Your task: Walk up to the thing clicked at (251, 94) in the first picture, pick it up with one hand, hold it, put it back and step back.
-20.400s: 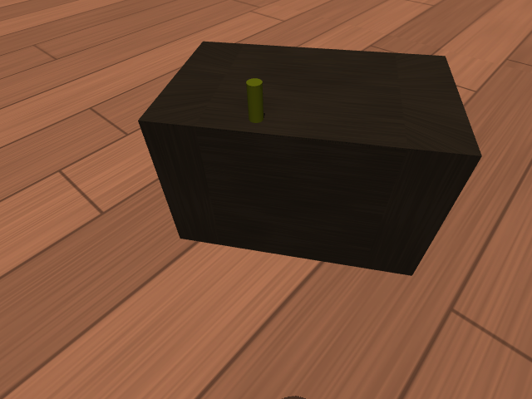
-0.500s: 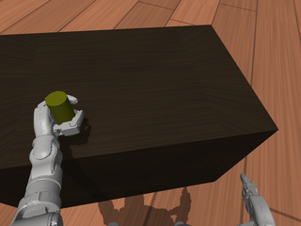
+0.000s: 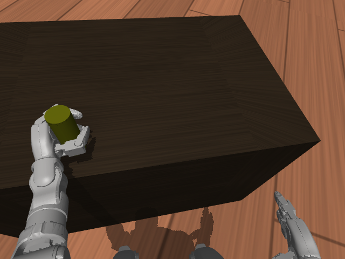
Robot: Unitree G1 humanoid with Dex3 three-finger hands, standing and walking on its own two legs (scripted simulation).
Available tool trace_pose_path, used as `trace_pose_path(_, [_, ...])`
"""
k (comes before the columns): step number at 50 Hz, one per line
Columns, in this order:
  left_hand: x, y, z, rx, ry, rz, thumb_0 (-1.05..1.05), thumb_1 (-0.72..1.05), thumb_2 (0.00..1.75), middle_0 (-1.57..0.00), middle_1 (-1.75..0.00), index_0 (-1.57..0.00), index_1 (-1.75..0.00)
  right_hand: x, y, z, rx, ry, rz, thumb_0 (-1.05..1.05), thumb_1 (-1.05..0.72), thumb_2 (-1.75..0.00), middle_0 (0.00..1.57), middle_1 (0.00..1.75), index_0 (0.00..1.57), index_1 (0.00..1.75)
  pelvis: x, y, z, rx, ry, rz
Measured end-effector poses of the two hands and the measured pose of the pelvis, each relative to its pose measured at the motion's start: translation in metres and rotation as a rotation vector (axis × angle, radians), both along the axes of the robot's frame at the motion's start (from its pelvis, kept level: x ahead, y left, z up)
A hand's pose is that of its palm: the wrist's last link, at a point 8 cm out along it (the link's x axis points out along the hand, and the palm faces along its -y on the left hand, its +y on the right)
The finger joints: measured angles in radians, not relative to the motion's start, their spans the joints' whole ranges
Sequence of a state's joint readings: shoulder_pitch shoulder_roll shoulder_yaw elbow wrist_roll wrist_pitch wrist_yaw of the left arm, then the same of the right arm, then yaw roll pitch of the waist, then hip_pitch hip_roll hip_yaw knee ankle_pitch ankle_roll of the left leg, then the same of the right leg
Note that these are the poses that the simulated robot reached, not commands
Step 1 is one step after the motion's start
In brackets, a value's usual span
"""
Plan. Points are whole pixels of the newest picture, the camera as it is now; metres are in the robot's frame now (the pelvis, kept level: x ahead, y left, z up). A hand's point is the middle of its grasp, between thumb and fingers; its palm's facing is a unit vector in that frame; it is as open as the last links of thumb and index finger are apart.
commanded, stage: lower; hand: left
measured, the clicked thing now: (67, 132) +0.43 +0.21 +0.03
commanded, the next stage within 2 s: loosen in 0.32 s
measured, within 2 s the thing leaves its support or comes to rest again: rests again in 0.10 s
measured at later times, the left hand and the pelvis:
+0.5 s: hand (75, 137) +0.43 +0.20 +0.01, palm faces +0.19 -0.98 -0.01, open 6.5 cm; pelvis -0.01 +0.00 -0.02, yaw +0 degrees
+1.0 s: hand (77, 137) +0.43 +0.20 +0.00, palm faces +0.19 -0.98 +0.00, open 12.3 cm; pelvis -0.01 +0.00 -0.02, yaw +0 degrees
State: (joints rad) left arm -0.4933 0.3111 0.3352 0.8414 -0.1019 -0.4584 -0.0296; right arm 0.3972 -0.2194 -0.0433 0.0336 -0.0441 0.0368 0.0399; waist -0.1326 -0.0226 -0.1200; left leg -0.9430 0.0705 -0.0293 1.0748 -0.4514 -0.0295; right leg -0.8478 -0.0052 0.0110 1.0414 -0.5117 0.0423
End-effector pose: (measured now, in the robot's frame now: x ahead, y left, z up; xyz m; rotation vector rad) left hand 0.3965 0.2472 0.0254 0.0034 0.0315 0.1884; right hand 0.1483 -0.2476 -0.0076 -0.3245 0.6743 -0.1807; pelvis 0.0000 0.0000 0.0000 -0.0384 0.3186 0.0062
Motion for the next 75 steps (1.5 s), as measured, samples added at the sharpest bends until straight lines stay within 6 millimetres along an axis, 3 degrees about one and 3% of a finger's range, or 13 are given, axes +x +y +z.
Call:
trace_pose_path(11, [-0.002,0.0,-0.013,0.013,0.007,0.003,0.01,0.02,1.14,-0.94,-1.14,-0.93,-1.1,-0.005,-0.005,-0.001,-0.02,0.0,0.007,-0.01,0.51,-0.06,0.06,0.05,0.05,0.05,-0.005,-0.003,-0.008,-0.002,0.014,0.003])
trace_pose_path(26, [-0.001,0.001,-0.015,0.005,-0.035,0.003,0.01,0.02,1.13,-0.94,-1.13,-0.93,-1.1,-0.012,-0.004,-0.001,-0.034,-0.015,0.017,-0.01,0.51,-0.06,0.06,0.05,0.05,0.05,-0.012,-0.003,-0.018,-0.002,0.031,0.003])
trace_pose_path(36, [0.0,0.001,-0.021,-0.003,-0.021,-0.006,0.0,0.0,0.8,-0.97,-0.98,-0.99,-0.95,-0.018,0.0,0.0,-0.039,-0.02,0.011,-0.01,0.51,-0.05,0.06,0.05,0.06,0.05,-0.016,0.0,-0.02,-0.005,0.034,0.001])
trace_pose_path(44, [0.0,0.001,-0.024,-0.003,-0.025,0.002,0.0,-0.12,0.51,-0.78,-0.68,-0.79,-0.67,-0.017,-0.001,0.0,-0.05,-0.013,0.004,-0.01,0.51,-0.05,0.06,0.05,0.06,0.05,-0.014,0.002,-0.021,-0.006,0.038,-0.001])
trace_pose_path(55, [0.003,0.003,-0.023,0.009,-0.011,0.0,-0.01,-0.27,0.26,-0.43,-0.34,-0.43,-0.33,-0.008,-0.002,0.003,-0.048,-0.018,0.001,-0.01,0.51,-0.06,0.06,0.05,0.06,0.05,-0.006,0.002,-0.019,-0.006,0.035,-0.001])
trace_pose_path(61, [0.008,0.018,0.003,0.009,-0.062,0.041,-0.01,-0.29,0.2,-0.24,-0.2,-0.24,-0.2,-0.004,-0.005,0.014,-0.056,-0.036,-0.006,-0.01,0.52,-0.05,0.06,0.05,0.06,0.05,-0.003,0.0,-0.014,-0.003,0.014,-0.003])
trace_pose_path(66, [0.012,0.044,0.045,0.05,-0.1,0.065,-0.01,-0.31,0.15,-0.14,-0.12,-0.13,-0.11,-0.004,-0.007,0.019,-0.037,-0.03,-0.025,-0.01,0.53,-0.05,0.06,0.05,0.06,0.05,0.002,-0.001,-0.005,-0.002,-0.011,-0.001])
trace_pose_path(71, [0.01,0.073,0.085,0.061,-0.093,0.071,-0.01,-0.33,0.11,-0.08,-0.07,-0.08,-0.07,-0.006,-0.007,0.013,0.0,0.0,-0.05,-0.01,0.54,-0.05,0.06,0.05,0.06,0.05,0.005,0.001,0.006,-0.002,-0.04,0.0])
trace_pose_path(75, [0.005,0.09,0.094,0.048,-0.044,0.051,-0.01,-0.36,0.08,-0.06,-0.05,-0.07,-0.04,-0.007,-0.003,0.001,0.035,0.033,-0.052,-0.01,0.55,-0.05,0.06,0.05,0.06,0.05,0.004,0.004,0.012,-0.001,-0.045,0.0])
